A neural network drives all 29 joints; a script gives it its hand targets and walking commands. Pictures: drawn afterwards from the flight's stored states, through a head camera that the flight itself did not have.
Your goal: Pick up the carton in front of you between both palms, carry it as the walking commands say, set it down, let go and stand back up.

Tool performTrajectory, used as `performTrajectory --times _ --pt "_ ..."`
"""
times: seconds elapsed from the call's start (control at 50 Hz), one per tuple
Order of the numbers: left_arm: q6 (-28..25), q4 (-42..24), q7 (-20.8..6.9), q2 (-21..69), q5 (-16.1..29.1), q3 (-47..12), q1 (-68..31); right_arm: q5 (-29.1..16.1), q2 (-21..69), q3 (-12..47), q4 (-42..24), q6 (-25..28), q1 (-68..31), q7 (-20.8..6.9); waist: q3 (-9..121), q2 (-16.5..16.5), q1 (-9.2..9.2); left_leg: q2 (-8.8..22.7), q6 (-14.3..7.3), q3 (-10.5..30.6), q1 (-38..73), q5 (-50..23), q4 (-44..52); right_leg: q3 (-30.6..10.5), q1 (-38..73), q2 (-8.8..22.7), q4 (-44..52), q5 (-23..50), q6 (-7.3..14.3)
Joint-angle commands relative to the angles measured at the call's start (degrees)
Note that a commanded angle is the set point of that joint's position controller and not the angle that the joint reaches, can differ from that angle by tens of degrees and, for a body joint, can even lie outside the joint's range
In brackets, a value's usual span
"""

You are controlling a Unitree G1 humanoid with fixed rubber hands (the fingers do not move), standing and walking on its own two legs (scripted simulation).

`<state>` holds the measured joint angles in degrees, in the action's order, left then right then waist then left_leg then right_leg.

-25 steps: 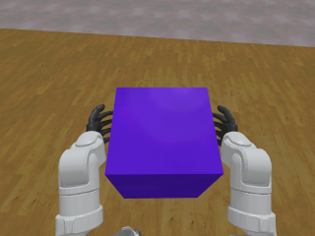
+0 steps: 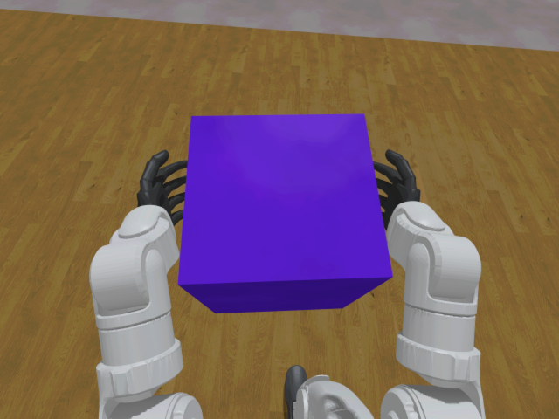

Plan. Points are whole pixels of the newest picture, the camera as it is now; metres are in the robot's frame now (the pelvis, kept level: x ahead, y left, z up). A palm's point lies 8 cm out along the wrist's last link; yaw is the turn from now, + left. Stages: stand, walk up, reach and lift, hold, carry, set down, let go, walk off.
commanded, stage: carry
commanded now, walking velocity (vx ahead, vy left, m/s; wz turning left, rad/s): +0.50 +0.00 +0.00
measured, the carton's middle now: (279, 227) +0.37 -0.01 +0.04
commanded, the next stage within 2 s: none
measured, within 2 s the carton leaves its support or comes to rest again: neither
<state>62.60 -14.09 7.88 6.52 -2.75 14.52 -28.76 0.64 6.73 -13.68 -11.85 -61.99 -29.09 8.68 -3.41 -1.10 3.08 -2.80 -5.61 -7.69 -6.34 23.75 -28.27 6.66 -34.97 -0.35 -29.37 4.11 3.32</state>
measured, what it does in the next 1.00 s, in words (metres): goes down: right foot, then left foot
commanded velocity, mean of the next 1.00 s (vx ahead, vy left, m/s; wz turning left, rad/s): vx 0.50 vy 0.00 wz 0.00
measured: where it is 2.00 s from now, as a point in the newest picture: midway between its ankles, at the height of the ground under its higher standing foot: (261, 156)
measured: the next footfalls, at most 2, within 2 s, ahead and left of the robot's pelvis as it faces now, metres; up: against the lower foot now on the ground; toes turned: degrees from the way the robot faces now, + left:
right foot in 0.04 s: +0.21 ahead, -0.05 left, -0.03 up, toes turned -5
left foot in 0.54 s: +0.54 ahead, +0.06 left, -0.05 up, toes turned +3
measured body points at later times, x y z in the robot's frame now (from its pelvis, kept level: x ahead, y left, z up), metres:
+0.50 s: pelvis +0.35 +0.00 -0.03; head +0.38 -0.01 +0.42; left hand +0.70 +0.16 +0.09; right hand +0.70 -0.15 +0.08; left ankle +0.49 +0.08 -0.74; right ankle +0.18 -0.05 -0.74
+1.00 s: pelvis +0.66 +0.00 -0.05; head +0.69 +0.01 +0.40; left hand +1.02 +0.14 +0.06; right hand +1.01 -0.16 +0.06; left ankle +0.51 +0.06 -0.77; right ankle +0.81 -0.09 -0.76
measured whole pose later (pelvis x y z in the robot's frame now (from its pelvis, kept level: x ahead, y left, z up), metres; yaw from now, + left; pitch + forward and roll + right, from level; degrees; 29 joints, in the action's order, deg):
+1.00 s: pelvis +0.66 +0.00 -0.05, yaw +0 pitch +6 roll +0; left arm 63.5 -9.0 8.5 5.2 -3.1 13.9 -27.4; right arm 1.1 5.6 -11.6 -5.2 -62.7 -29.3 9.0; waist 2.7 -0.8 3.5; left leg -4.1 -5.9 -4.7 -4.8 23.8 -27.2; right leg 5.8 -34.6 0.0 -29.6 4.2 3.6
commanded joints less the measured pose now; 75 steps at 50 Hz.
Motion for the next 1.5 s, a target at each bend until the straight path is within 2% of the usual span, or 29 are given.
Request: performTrajectory --times 0.0,0.02,0.04,0.06,0.08,0.12,0.16,0.3,0.42,0.46,0.5,0.52,0.54,0.56,0.58,0.62,0.64,0.8,0.92,0.96,1.0,1.02,1.04,1.06,1.08,1.12,1.16,1.32,1.48 --pt "1.3 0.5 -5.2 42.4 13.7 -41.2 -29.3 -17.0 43.7 43.5 -3.0 -1.3 -32.5 -7.6 30.2 7.7 -3.77 9.3 0.3 0.2 11.7 -56.5 -15.0 3.9 23.5 -3.2 8.6 9.9 1.7" --pt "1.6 1.2 -5.3 41.5 13.3 -40.3 -28.3 -16.6 43.2 43.2 -2.4 -1.7 -32.9 -7.4 30.9 4.4 -6.95 7.9 1.3 -0.6 4.3 -46.3 -24.4 1.4 32.7 0.7 7.5 12.2 1.3" --pt "2.2 2.5 -5.6 40.0 13.0 -38.6 -27.2 -15.9 42.5 42.5 -1.2 -2.3 -33.5 -7.2 32.3 -2.9 -7.21 5.0 1.5 0.3 -8.2 -19.0 -33.2 -7.1 44.0 8.7 -2.6 30.5 0.4" --pt "2.5 4.6 -5.3 38.4 12.2 -38.2 -28.3 -16.0 43.3 41.8 0.1 -3.0 -31.6 -7.0 39.1 -16.5 -6.58 -2.5 4.1 6.0 -27.4 9.4 -51.2 -31.0 61.1 21.6 -4.3 32.7 13.5" --pt "2.9 6.0 -5.6 40.7 14.2 -39.1 -26.6 -14.5 41.7 40.6 -0.6 -3.3 -30.8 -6.4 40.9 -14.0 -8.04 -0.9 2.7 9.3 -34.5 9.1 -58.6 -37.5 61.5 24.0 0.8 10.4 17.5" --pt "2.7 3.9 -6.8 46.5 18.1 -41.3 -32.0 -13.3 44.8 39.5 -0.8 -3.2 -34.2 -5.8 32.6 -3.4 -7.54 2.4 2.0 10.1 -36.8 2.4 -51.4 -30.0 49.9 17.6 4.6 5.0 12.9" --pt "1.7 2.5 -7.9 51.5 21.6 -44.4 -38.4 -11.8 47.2 38.3 0.2 -2.1 -34.9 -5.8 29.8 0.5 -6.14 4.0 2.5 9.4 -33.2 -1.6 -44.1 -25.2 41.8 16.3 6.5 7.3 10.6" --pt "-1.0 4.0 -8.4 51.7 22.3 -45.2 -36.4 -9.6 47.5 39.5 1.9 0.7 -31.1 -5.1 29.1 -3.8 -6.99 4.1 3.6 4.5 -36.5 -11.7 -24.8 -14.3 44.4 12.2 4.4 25.7 6.8" --pt "-0.2 5.2 -7.2 46.6 19.9 -42.5 -31.9 -11.0 43.9 40.6 -0.7 -0.7 -31.9 -4.8 24.3 -5.7 -9.04 -0.2 2.2 -1.8 -30.1 -28.0 -2.5 -6.8 45.5 6.6 1.9 27.7 4.9" --pt "0.5 6.5 -6.7 45.1 18.6 -41.1 -30.0 -11.1 42.4 39.8 0.0 -1.7 -31.1 -4.9 25.0 -7.0 -6.98 -1.3 0.6 -2.4 -19.3 -31.8 2.9 -5.1 42.2 7.0 -2.0 31.7 3.5" --pt "1.3 7.4 -6.3 44.1 17.4 -40.3 -30.5 -10.5 40.9 38.1 1.8 -2.2 -29.6 -4.9 29.0 -4.8 -0.97 0.1 0.4 -2.4 -2.4 -34.2 6.5 -0.8 36.2 6.1 -16.4 27.7 0.7" --pt "1.6 7.7 -6.1 43.4 16.8 -39.9 -31.6 -10.0 39.9 37.1 2.4 -2.5 -28.3 -5.0 31.1 0.5 0.28 7.5 0.3 5.3 8.9 -42.0 1.5 -0.6 25.6 4.6 -27.0 8.5 -0.1" --pt "2.1 9.1 -5.8 43.7 16.2 -39.4 -31.4 -9.5 38.2 35.5 4.1 -2.8 -28.8 -4.8 33.5 11.1 -1.36 20.9 -5.3 24.0 21.7 -63.1 -6.1 -2.2 9.7 -2.0 -37.7 -29.8 -1.4" --pt "2.4 10.1 -5.4 43.0 15.4 -38.2 -29.6 -10.1 38.7 35.6 5.8 -2.9 -28.7 -4.5 38.0 18.1 1.39 26.2 -15.1 39.7 27.9 -41.9 -0.7 -6.5 -3.0 -5.4 -52.0 -38.8 -2.4" --pt "2.4 9.0 -5.0 43.6 15.3 -38.1 -31.3 -11.7 41.3 36.6 5.7 -2.8 -28.3 -4.9 35.3 13.3 0.94 23.0 -14.1 39.1 24.8 -29.7 2.8 -9.1 -7.8 -2.6 -52.9 -35.5 -0.4" --pt "1.7 7.6 -4.8 46.8 14.6 -37.0 -34.6 -15.7 47.5 40.1 2.2 -2.1 -35.9 -6.2 29.4 3.4 -0.15 19.5 -10.3 30.4 14.1 -30.7 5.3 -8.5 -7.0 0.9 -45.5 -29.0 0.1" --pt "1.2 7.5 -4.9 47.8 14.1 -36.9 -34.8 -17.6 50.1 41.6 1.2 -1.5 -39.4 -6.9 28.8 2.6 -0.62 18.9 -9.4 27.9 10.1 -30.5 6.4 -8.5 -4.7 1.7 -41.9 -27.1 -0.1" --pt "-1.1 5.1 -4.8 47.6 12.8 -39.9 -31.8 -19.3 50.0 43.2 -0.3 0.9 -37.4 -7.5 29.3 6.5 0.89 14.7 -5.8 15.6 15.5 -50.5 4.2 -3.8 -9.3 2.2 -23.2 -14.6 -1.6" --pt "0.7 4.5 -4.6 43.8 13.6 -40.2 -30.5 -16.4 44.7 40.5 2.2 -0.6 -31.2 -6.9 24.7 7.5 2.93 8.9 -3.4 9.0 17.4 -53.7 1.4 1.9 -4.6 -1.7 -2.4 0.2 -0.5" --pt "1.5 5.4 -4.8 42.8 13.4 -39.5 -30.1 -15.4 43.8 39.8 3.6 -1.1 -30.5 -6.8 24.1 8.8 1.66 9.1 -2.4 7.8 14.8 -55.7 -0.8 2.5 3.7 -2.7 3.6 3.8 1.0" --pt "1.9 7.4 -4.9 41.7 12.8 -37.9 -28.8 -14.7 43.7 39.2 4.6 -1.7 -31.1 -6.6 27.1 8.7 -2.69 9.0 0.0 4.7 11.0 -57.8 -11.4 3.4 17.9 -3.4 7.1 4.7 2.0" --pt "1.9 8.3 -4.9 41.5 12.2 -37.0 -28.3 -14.3 43.6 38.9 5.3 -1.9 -31.8 -6.5 29.4 5.7 -5.53 7.7 1.2 2.6 4.2 -48.5 -21.6 1.2 28.3 -0.7 7.2 5.8 2.1" --pt "2.0 9.6 -5.0 40.5 11.6 -35.3 -26.8 -14.0 43.4 38.4 6.0 -2.2 -32.9 -6.2 32.5 -0.7 -6.32 5.4 1.8 1.6 -8.2 -25.3 -32.1 -9.1 40.8 8.8 -1.6 20.8 1.9" --pt "2.0 11.0 -4.6 39.0 11.1 -34.6 -29.2 -14.2 44.5 38.3 7.6 -2.6 -31.6 -6.1 37.8 -15.6 -6.23 -2.8 5.0 5.5 -28.6 9.1 -50.5 -33.2 57.7 22.7 -3.0 23.6 14.1" --pt "2.0 12.6 -4.7 41.3 12.3 -35.4 -26.7 -13.3 43.7 37.6 6.8 -2.5 -31.3 -5.7 39.0 -12.3 -7.95 -1.6 3.5 9.2 -36.2 9.2 -57.7 -39.8 57.0 23.6 2.0 3.6 18.0" --pt "1.0 9.3 -6.0 47.5 16.1 -38.3 -32.7 -12.3 47.2 36.8 5.6 -1.7 -35.7 -5.3 31.5 -3.5 -7.12 2.2 2.0 10.1 -38.1 2.6 -51.9 -31.5 45.1 17.8 5.8 -3.0 13.1" --pt "-0.4 7.1 -7.2 52.7 20.1 -42.1 -39.5 -11.0 49.4 36.3 5.8 -0.5 -36.5 -5.2 28.8 0.0 -5.28 4.3 2.4 9.8 -33.3 -1.2 -44.6 -26.2 35.3 16.2 8.0 -4.2 10.8" --pt "-3.0 5.7 -7.5 51.2 21.3 -43.8 -35.3 -10.0 48.2 39.2 3.8 2.3 -31.3 -4.7 28.9 -4.0 -6.94 5.4 3.7 5.1 -38.5 -13.7 -24.5 -15.2 41.7 12.4 5.1 19.1 8.1" --pt "-0.5 6.9 -6.0 44.2 18.4 -41.0 -30.1 -10.8 41.7 38.8 1.5 -0.9 -30.1 -4.4 24.0 -6.0 -8.75 0.0 0.8 -1.0 -27.4 -28.7 1.1 -7.8 44.5 7.5 -0.3 27.1 4.9"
